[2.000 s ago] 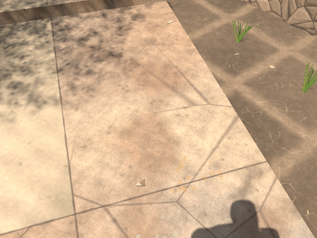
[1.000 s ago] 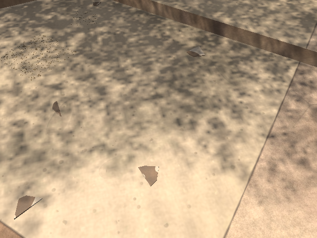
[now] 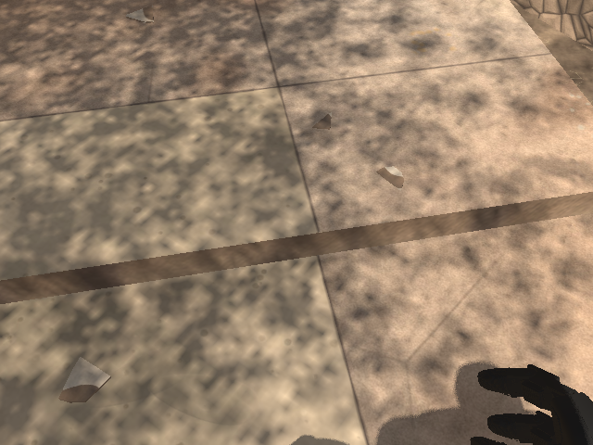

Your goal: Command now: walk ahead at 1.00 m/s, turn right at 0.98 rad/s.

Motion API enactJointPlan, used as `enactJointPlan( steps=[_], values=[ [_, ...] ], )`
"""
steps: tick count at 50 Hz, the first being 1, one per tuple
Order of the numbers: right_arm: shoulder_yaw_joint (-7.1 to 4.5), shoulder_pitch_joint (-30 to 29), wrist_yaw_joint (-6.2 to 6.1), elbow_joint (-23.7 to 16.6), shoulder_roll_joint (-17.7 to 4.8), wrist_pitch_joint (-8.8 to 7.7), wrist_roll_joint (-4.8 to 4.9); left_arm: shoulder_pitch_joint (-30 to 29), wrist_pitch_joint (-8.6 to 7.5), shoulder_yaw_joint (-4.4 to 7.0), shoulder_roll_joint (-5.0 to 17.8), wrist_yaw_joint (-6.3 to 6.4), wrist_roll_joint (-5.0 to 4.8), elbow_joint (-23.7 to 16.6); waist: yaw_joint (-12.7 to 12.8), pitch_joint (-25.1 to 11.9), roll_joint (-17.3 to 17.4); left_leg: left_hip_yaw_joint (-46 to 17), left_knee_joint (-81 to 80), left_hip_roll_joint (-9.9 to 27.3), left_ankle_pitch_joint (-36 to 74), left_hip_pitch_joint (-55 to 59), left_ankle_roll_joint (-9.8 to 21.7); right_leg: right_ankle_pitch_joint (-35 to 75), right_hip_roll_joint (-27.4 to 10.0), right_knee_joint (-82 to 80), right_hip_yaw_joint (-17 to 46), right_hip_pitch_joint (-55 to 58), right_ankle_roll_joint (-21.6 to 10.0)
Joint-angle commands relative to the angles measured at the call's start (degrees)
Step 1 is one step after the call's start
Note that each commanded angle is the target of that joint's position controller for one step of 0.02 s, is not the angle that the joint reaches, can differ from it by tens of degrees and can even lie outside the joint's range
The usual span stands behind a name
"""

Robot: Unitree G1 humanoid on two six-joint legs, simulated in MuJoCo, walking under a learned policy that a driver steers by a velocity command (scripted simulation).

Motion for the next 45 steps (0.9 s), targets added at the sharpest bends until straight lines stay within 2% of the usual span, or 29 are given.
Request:
enactJointPlan(
  steps=[1, 3, 4, 5, 6, 7, 8, 9, 10, 11, 12, 14, 15, 17, 18, 19, 20, 22, 24, 25, 26, 27, 28, 30, 31, 35, 38, 43, 45],
  values=[
    [-1.08, -4.59, 0.01, -4.41, -4.97, -0.51, 1.13, -2.72, -1.30, 2.90, 10.45, 0.09, -0.46, -4.27, -0.91, 0.35, -2.08, 4.93, -8.95, -5.67, 8.18, 16.69, 1.15, 33.07, -12.01, -5.31, 12.32, -12.01, -3.68],
    [-1.86, -1.99, -0.52, -3.98, -7.21, -0.78, 1.19, -4.10, -1.19, 3.19, 11.38, 0.64, -0.28, -4.65, -2.67, -1.60, -2.69, 3.60, -14.82, -7.54, 5.09, 23.21, 1.87, 39.34, -12.59, -0.26, 13.79, -8.00, -1.36],
    [-2.96, 3.32, -1.14, -2.46, -9.83, -0.93, 1.36, -5.08, -1.21, 3.47, 12.85, 0.70, 0.14, -4.90, -5.24, -5.44, -2.69, 3.35, -14.80, -9.14, 0.37, 29.54, 2.38, 46.60, -12.55, 6.40, 14.07, -5.85, 0.00],
    [-4.24, 12.67, -1.93, -0.43, -12.35, -1.24, 1.67, -7.48, -1.32, 3.82, 14.84, 0.42, 0.45, -5.28, -11.12, -10.56, -2.30, 3.68, -15.00, -9.03, -4.15, 39.78, 2.99, 48.79, -11.57, 17.62, 13.23, -7.23, 1.18],
    [-5.70, 25.51, -3.15, 2.32, -15.27, -1.43, 1.07, -10.37, -1.94, 3.23, 12.62, 0.12, 0.78, -6.13, -17.53, -16.18, -1.35, 1.02, -12.64, -4.61, -10.94, 54.43, 4.06, 42.25, -9.35, 32.74, 11.06, -15.31, 2.17],
    [-6.81, 33.70, -4.04, 3.70, -18.80, -1.76, -1.44, -9.49, -2.47, 0.63, 2.50, 0.30, 0.23, -8.18, -17.51, -22.08, 12.22, -17.83, -16.77, 11.44, -33.44, 68.17, 6.17, -0.17, -4.03, 52.58, 5.11, -30.18, 2.51],
    [-7.45, 26.04, -3.08, 2.67, -20.95, -1.54, -1.93, -3.33, -1.99, -0.72, 1.72, 0.31, -1.83, -11.20, -9.61, -25.68, 25.72, -48.81, -30.28, 20.39, -44.05, 67.64, 10.35, -10.48, -3.68, 61.76, -0.13, -41.25, 3.15],
    [-6.65, 18.07, -2.63, 0.95, -14.03, -1.14, -1.17, -7.60, -0.70, -0.42, 5.95, 0.71, 0.09, -9.00, -9.58, -16.09, 13.41, -42.93, -31.45, 16.82, -50.52, 58.37, 10.90, -2.80, -9.00, 62.97, -1.52, -44.12, 2.93],
    [-5.68, 15.79, -2.35, 1.31, -10.17, -0.89, -0.48, -10.73, 0.03, -0.06, 7.25, -0.01, 1.23, -9.06, -9.22, -10.28, 6.46, -31.64, -30.49, 14.34, -41.74, 51.09, 10.47, 1.09, -11.34, 60.19, -3.36, -43.39, 3.49],
    [-5.18, 15.98, -2.19, 2.63, -8.33, -0.89, -0.73, -13.15, 0.75, 0.11, 7.12, -0.69, 1.72, -8.96, -8.85, -6.12, 1.63, -22.73, -30.40, 12.18, -26.71, 45.73, 10.07, 1.84, -13.12, 58.05, -4.13, -41.97, 4.36],
    [-4.58, 18.18, -2.20, 4.97, -7.17, -1.41, -0.61, -15.23, 1.20, -0.21, 5.46, -1.43, 2.68, -9.98, -8.44, -2.93, 1.22, -16.22, -30.25, 9.56, -12.41, 41.30, 10.36, 1.34, -13.95, 56.13, -3.95, -40.75, 5.01],
    [-3.90, 21.40, -0.78, 8.78, -5.53, -3.33, 0.67, -14.55, 1.97, -1.20, 2.29, -1.72, 2.97, -10.93, -6.03, -1.65, 3.88, -9.28, -28.27, 8.63, 18.87, 37.66, 11.26, -2.21, -13.07, 52.01, -3.06, -38.59, 6.45],
    [-3.87, 22.28, -0.14, 10.04, -5.90, -4.14, 1.35, -15.04, 1.86, -1.59, 1.41, -1.66, 3.02, -11.42, -5.62, -1.67, 4.59, -6.14, -28.53, 8.14, 28.93, 37.40, 11.63, -1.83, -11.47, 49.02, -2.68, -38.56, 6.96],
    [-4.09, 19.54, 0.46, 10.88, -8.03, -4.56, 1.98, -17.11, 1.33, -2.26, 1.25, -1.89, 3.03, -13.00, -3.66, -1.79, 6.97, -0.40, -30.45, 5.72, 35.20, 34.23, 11.58, 3.21, -10.00, 36.59, -3.89, -34.84, 7.71],
    [-4.20, 16.23, 0.62, 10.65, -8.84, -4.19, 2.30, -18.13, 1.11, -2.91, 0.99, -2.35, 2.89, -13.42, -2.28, -1.83, 8.05, 3.62, -31.39, 2.57, 33.32, 30.47, 10.48, 7.86, -10.27, 27.48, -6.91, -28.96, 7.81],
    [-4.28, 15.82, 0.83, 10.90, -9.00, -3.73, 2.68, -19.98, 0.84, -3.40, 0.79, -2.82, 2.78, -13.28, -2.89, -2.24, 8.38, 5.74, -32.02, -0.46, 31.62, 27.75, 9.52, 13.33, -9.62, 20.56, -10.47, -22.78, 7.95],
    [-4.41, 18.39, 0.96, 11.93, -9.40, -3.39, 3.01, -21.81, 0.62, -3.67, 0.64, -3.08, 2.60, -13.26, -4.25, -2.71, 8.23, 4.72, -32.28, -0.89, 30.19, 26.90, 9.44, 18.32, -8.53, 17.85, -11.86, -17.93, 8.10],
    [-5.07, 20.58, 0.78, 13.19, -11.51, -2.86, 3.24, -21.36, 0.27, -3.54, 2.12, -2.68, 2.81, -12.43, -3.63, -2.37, 6.77, 1.73, -29.76, 0.55, 29.49, 29.61, 8.75, 22.15, -8.95, 13.48, -10.06, -14.65, 7.33],
    [-5.46, 21.51, 0.27, 13.46, -12.63, -2.36, 3.74, -15.21, -0.68, -2.76, 4.77, -1.19, 4.06, -9.61, -0.93, -4.86, 3.60, 1.05, -18.41, -1.60, 30.35, 31.57, 6.60, 26.19, -9.46, 8.12, -9.06, -7.11, 5.93],
    [-5.41, 22.75, 0.12, 12.70, -12.11, -2.16, 4.14, -11.70, -1.42, -2.13, 7.45, -0.22, 4.95, -8.76, -0.04, -8.38, 0.75, 1.80, -8.03, -4.94, 19.38, 27.37, 5.41, 39.60, -14.78, 8.40, -6.17, 0.94, 5.31],
    [-4.31, 27.54, -0.39, 10.57, -6.76, -1.59, 4.79, -7.42, -1.56, -1.37, 11.37, 0.63, 5.75, -9.92, -0.79, -18.82, -11.03, 5.17, 11.80, -10.18, -19.27, 17.45, 3.59, 72.35, -34.43, 14.43, 7.92, 15.33, 0.38],
    [-4.35, 34.12, -1.96, 11.41, -7.18, 0.25, 5.82, -7.19, -0.44, -0.68, 10.65, 0.68, 2.37, -11.14, -1.69, -30.54, -13.63, 2.49, 25.49, -11.92, -37.24, 15.21, 4.47, 82.91, -42.14, 15.53, 14.28, 19.37, -5.30],
    [-5.37, 32.89, -2.38, 12.61, -9.90, 1.53, 4.08, -9.83, 0.43, -1.02, 7.61, 1.02, 0.61, -11.77, -2.40, -27.24, -6.41, 1.28, 28.17, -9.72, -33.45, 13.57, 4.53, 73.65, -38.26, 13.05, 9.67, 13.27, -4.65],
    [-5.73, 27.29, -1.72, 11.46, -8.64, 2.94, 2.50, -15.80, 0.90, -2.42, 2.47, 2.06, 0.78, -11.71, -5.23, -14.20, -5.45, 3.01, 25.77, -6.52, -27.18, 10.19, 3.06, 55.53, -32.45, 6.76, 2.74, 1.59, -2.00],
    [-5.85, 26.37, -1.23, 11.08, -7.88, 3.93, 1.86, -16.92, 0.97, -2.52, 1.96, 2.71, 0.72, -11.45, -6.44, -10.44, -7.14, 3.45, 24.73, -5.81, -25.12, 11.28, 2.11, 50.76, -30.94, 3.88, -0.23, -3.66, -1.50],
    [-6.17, 24.18, -0.39, 8.98, -5.00, 6.72, 1.49, -18.77, 0.44, -1.75, 2.31, 3.32, 1.24, -11.11, -9.10, -8.64, -7.03, 5.24, 23.36, -5.28, -20.63, 14.84, 0.96, 40.21, -30.89, -0.96, -7.16, -12.94, -2.86],
    [-5.74, 18.72, 0.87, 6.09, -3.95, 7.74, 1.61, -19.76, 0.67, -1.38, 2.26, 3.23, 1.78, -10.88, -8.81, -7.02, -8.74, 6.25, 12.72, -3.44, -14.96, 17.49, 2.05, 27.55, -30.05, -1.96, -12.81, -16.10, -0.90],
    [-6.02, 11.86, 2.30, 2.33, -6.01, 8.02, 2.05, -16.75, 1.90, 0.57, 6.13, 2.30, 1.93, -10.27, -6.03, -6.41, -8.68, 10.37, -1.32, -5.03, -16.25, 24.61, 4.09, 13.89, -32.78, 1.49, -16.24, -15.41, 2.25],
    [-6.40, 12.64, 2.22, 2.08, -6.63, 7.36, 1.90, -15.90, 2.65, 1.18, 7.09, 1.84, 1.40, -9.82, -6.91, -6.06, -5.79, 11.20, -9.89, -6.71, -15.06, 29.75, 5.52, 7.74, -31.99, 7.98, -18.68, -16.21, 5.64]
  ],
)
